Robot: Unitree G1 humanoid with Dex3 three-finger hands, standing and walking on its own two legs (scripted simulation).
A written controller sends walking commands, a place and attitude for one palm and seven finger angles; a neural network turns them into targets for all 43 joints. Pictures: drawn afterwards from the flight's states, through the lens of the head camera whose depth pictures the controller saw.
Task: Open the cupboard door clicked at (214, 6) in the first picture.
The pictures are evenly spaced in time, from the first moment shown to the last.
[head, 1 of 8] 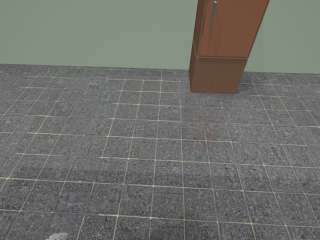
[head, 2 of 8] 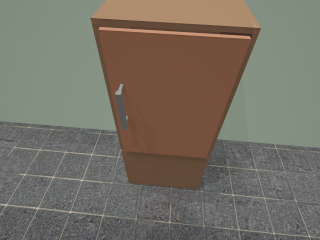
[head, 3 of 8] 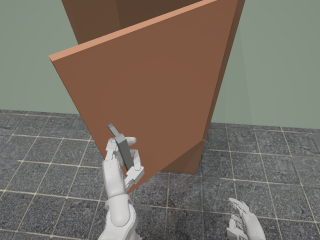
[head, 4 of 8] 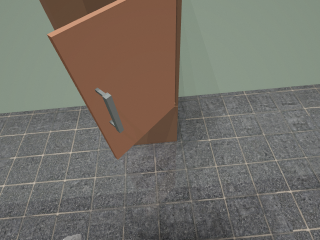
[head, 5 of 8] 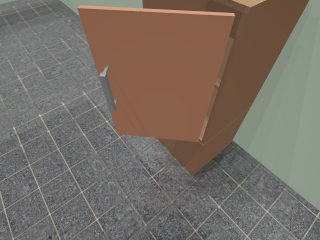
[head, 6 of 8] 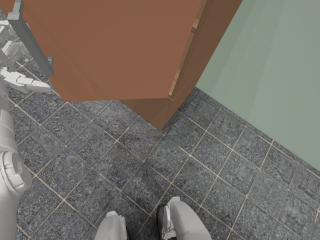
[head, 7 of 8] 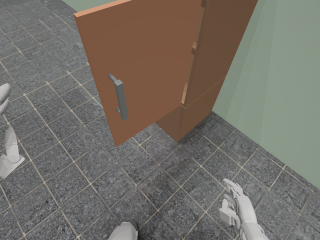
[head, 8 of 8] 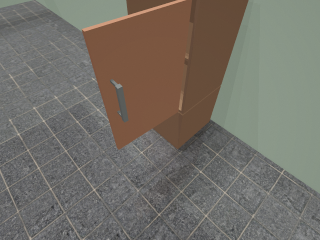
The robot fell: no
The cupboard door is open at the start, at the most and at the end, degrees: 0 88 86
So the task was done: yes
